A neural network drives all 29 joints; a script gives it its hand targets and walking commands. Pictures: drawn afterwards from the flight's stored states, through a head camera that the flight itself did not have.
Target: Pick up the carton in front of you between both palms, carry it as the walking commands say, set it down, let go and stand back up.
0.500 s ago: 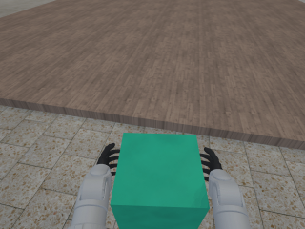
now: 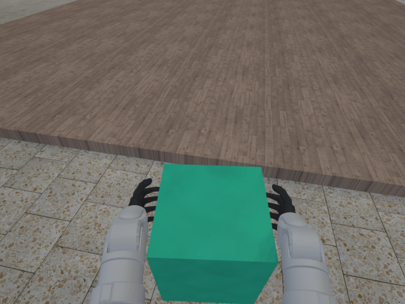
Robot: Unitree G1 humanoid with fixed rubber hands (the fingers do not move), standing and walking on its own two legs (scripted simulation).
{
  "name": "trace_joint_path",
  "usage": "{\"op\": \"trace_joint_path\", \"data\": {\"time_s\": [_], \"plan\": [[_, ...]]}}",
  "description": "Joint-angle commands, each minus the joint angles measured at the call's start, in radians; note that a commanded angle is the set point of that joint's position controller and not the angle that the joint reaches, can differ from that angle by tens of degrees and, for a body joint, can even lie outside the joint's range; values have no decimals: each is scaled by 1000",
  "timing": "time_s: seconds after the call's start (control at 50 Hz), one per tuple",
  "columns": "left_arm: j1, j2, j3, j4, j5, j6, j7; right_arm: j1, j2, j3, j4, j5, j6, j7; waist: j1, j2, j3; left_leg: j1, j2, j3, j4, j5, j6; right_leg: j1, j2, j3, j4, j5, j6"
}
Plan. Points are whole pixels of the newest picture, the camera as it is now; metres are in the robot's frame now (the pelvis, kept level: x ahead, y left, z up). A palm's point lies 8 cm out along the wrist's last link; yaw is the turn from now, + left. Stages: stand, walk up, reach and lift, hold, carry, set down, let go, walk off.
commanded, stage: hold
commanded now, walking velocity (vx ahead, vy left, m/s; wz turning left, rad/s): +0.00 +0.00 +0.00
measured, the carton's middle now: (210, 236) +0.30 +0.00 -0.02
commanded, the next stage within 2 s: carry in 0.60 s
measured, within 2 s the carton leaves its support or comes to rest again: neither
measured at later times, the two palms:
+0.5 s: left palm (138, 210) +0.30 +0.15 +0.05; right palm (285, 217) +0.30 -0.15 +0.05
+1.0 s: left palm (145, 184) +0.35 +0.14 +0.08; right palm (287, 192) +0.35 -0.16 +0.08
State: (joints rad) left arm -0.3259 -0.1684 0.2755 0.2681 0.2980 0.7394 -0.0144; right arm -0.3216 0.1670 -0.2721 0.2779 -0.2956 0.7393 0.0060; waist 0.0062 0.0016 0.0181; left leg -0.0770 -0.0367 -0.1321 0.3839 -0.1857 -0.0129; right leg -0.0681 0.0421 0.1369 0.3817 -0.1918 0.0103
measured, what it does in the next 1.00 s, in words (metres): shifts its weight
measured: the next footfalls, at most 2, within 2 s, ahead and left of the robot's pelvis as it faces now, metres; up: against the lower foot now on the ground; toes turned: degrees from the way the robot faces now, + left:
right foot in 1.24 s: +0.28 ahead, -0.09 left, +0.00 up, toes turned -8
left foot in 1.66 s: +0.66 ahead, +0.10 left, +0.00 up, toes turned +10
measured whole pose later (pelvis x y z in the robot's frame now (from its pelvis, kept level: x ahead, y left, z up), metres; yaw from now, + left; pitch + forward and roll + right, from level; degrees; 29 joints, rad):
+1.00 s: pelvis +0.09 +0.00 -0.02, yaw +2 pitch +4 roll +0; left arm -0.14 -0.13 0.09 -0.20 0.12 1.08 0.08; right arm -0.10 0.13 -0.11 -0.23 -0.12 1.09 -0.08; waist -0.02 0.00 -0.23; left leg -0.29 0.04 0.02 0.62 -0.44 0.00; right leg -0.21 -0.02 -0.02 0.55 -0.40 0.01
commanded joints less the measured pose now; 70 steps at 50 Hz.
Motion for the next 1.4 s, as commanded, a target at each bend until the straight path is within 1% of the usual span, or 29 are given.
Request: {"op": "trace_joint_path", "data": {"time_s": [0.0, 0.24, 0.56, 0.58, 0.6, 0.62, 0.66, 0.78, 0.82, 0.88, 0.9, 0.92, 0.96, 0.98, 1.0, 1.02, 1.04, 1.08, 1.12, 1.14, 1.16, 1.18, 1.2, 1.22, 1.24, 1.26, 1.28, 1.32, 1.38], "plan": [[-504, -905, -524, 70, -246, -19, -245, -552, 908, 535, 26, 250, -23, 243, 0, -15, -193, 43, -52, 75, -76, 19, 1, 10, 48, -76, -82, 15, 6], [-441, -924, -609, -86, -294, -10, -231, -457, 924, 598, -98, 296, -16, 234, -7, 16, -283, 122, -58, 59, -68, 273, -16, 86, 53, -64, -77, 258, 10], [-394, -909, -597, -89, -289, -8, -228, -431, 901, 604, -119, 294, -14, 236, -3, 0, -255, 109, -61, 60, -74, 245, -11, 65, 56, -64, -75, 225, 12], [-439, -936, -630, -110, -309, -8, -226, -472, 926, 633, -137, 317, -13, 235, -11, 1, -223, -19, 118, 47, 10, 22, 18, -65, -122, -42, 6, 10, -5], [-453, -947, -649, -134, -331, -2, -224, -484, 944, 650, -158, 328, -9, 231, -5, 16, -217, -68, 91, 16, -23, -320, 27, -135, -107, -1, -41, -324, -22], [-484, -964, -686, -184, -354, 5, -219, -508, 954, 680, -207, 356, -3, 224, -7, 17, -186, -105, 72, 11, -20, -514, 28, -194, -91, 10, -53, -529, -30], [-502, -965, -749, -278, -399, 39, -203, -528, 975, 749, -291, 406, 33, 210, -12, 7, -179, -170, 80, 4, -17, -522, 24, -228, -84, -20, -16, -524, -17], [-337, -868, -845, -443, -459, 218, -132, -345, 863, 837, -442, 443, 213, 139, -16, 55, -363, -85, 159, -32, 7, -403, 68, -175, -83, -114, 110, -258, -25], [-312, -813, -826, -478, -461, 275, -106, -323, 805, 831, -492, 440, 268, 108, -13, 13, -315, -178, 139, 6, 45, -445, 65, -175, -120, -59, 52, -347, -49], [-264, -769, -810, -526, -476, 354, -72, -346, 785, 844, -593, 475, 346, 73, 15, -218, -187, -488, 35, 205, 300, -314, 12, -52, -281, 191, -140, -460, -136], [-246, -767, -812, -538, -486, 377, -62, -341, 779, 851, -617, 494, 372, 68, 9, -238, -138, -539, 56, 227, 236, -297, 15, -30, -324, 207, -149, -384, -162], [-234, -778, -819, -566, -496, 395, -52, -331, 780, 857, -643, 513, 393, 66, 1, -214, -129, -505, 67, 242, 152, -275, 16, -30, -328, 184, -114, -280, -165], [-207, -806, -837, -638, -512, 418, -34, -281, 796, 861, -688, 554, 418, 62, -9, -98, -189, -241, 52, 242, 48, -146, 22, -151, -250, 32, 78, 38, -119], [-191, -805, -843, -667, -515, 428, -26, -243, 797, 861, -697, 564, 427, 58, -26, 25, -241, 32, 107, 141, -9, -79, 51, -343, -173, -103, 246, 110, -65], [-189, -806, -851, -708, -522, 441, -22, -188, 775, 851, -697, 560, 433, 51, -35, 312, -298, 281, 298, -126, -49, 120, 115, -596, -71, -258, 484, -63, -5], [-204, -812, -879, -760, -550, 452, -25, -136, 800, 843, -709, 545, 434, 43, -40, 387, -244, 393, 384, -218, -55, 492, 186, -788, -59, -301, 577, -303, 6], [-176, -820, -888, -771, -567, 457, -31, -101, 821, 838, -739, 540, 435, 36, -45, 284, -221, 416, 395, -203, -28, 705, 206, -851, -70, -274, 573, -387, -9], [-162, -829, -901, -803, -586, 455, -37, -110, 863, 849, -791, 543, 438, 26, -59, 124, -253, 431, 377, -146, -17, 684, 187, -838, -61, -281, 427, -368, -9], [-128, -835, -901, -823, -592, 448, -31, -166, 859, 889, -875, 566, 437, 20, -38, 113, -296, 334, 307, 8, 44, 673, 142, -619, -44, -307, 189, -277, -9], [-85, -846, -891, -823, -585, 442, -22, -193, 848, 912, -925, 586, 437, 18, -8, 118, -352, 198, 258, 137, 130, 744, 87, -344, 3, -345, 49, -101, -18], [-72, -846, -879, -839, -574, 437, -13, -184, 828, 925, -943, 603, 439, 20, 1, 71, -451, 58, 211, 243, 265, 642, 38, -35, -4, -355, -18, 75, -19], [-26, -846, -866, -844, -567, 434, -6, -194, 812, 937, -964, 620, 441, 21, 39, -1, -492, -198, 172, 281, 385, 403, 5, 256, -91, -266, -9, 79, -44], [-24, -833, -862, -858, -563, 430, 1, -205, 812, 948, -992, 626, 444, 25, 35, -242, -462, -500, 62, 309, 588, -115, -32, 415, -332, 106, -71, 150, -136], [-21, -820, -858, -864, -554, 431, 6, -193, 785, 941, -983, 629, 451, 28, 20, -285, -441, -644, 36, 222, 726, -348, -4, 436, -438, 269, -87, 335, -233], [-19, -804, -843, -865, -541, 440, 10, -163, 770, 928, -943, 623, 460, 30, 27, -162, -449, -661, 86, 152, 783, -362, 28, 417, -438, 244, -60, 374, -246], [-37, -802, -832, -867, -529, 441, 12, -172, 771, 927, -935, 629, 462, 34, 27, -105, -403, -684, 100, 147, 803, -322, 36, 359, -445, 258, -80, 395, -246], [-62, -808, -849, -874, -534, 444, 9, -135, 768, 917, -898, 617, 462, 37, 20, -34, -362, -684, 130, 123, 763, -275, 39, 325, -425, 190, -79, 375, -220], [-84, -822, -888, -886, -555, 450, -9, -62, 783, 905, -852, 574, 454, 39, 16, -39, -332, -667, 139, 166, 616, -231, 19, 294, -387, 75, -133, 335, -176], [-105, -805, -934, -903, -593, 460, -46, -14, 802, 879, -821, 512, 444, 34, 15, -95, -255, -661, 111, 256, 452, -106, 10, 255, -328, -42, -171, 448, -153]]}}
